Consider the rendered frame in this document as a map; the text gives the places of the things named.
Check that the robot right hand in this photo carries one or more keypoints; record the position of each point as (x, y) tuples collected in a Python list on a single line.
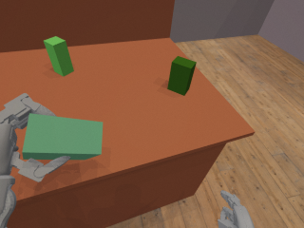
[(238, 218)]

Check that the robot left hand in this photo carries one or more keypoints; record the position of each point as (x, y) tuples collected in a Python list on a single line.
[(16, 115)]

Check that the robot left forearm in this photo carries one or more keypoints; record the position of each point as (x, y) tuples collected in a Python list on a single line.
[(7, 199)]

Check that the table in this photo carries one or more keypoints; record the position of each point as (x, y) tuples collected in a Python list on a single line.
[(157, 145)]

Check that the sponge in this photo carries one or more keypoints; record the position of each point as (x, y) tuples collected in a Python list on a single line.
[(51, 137)]

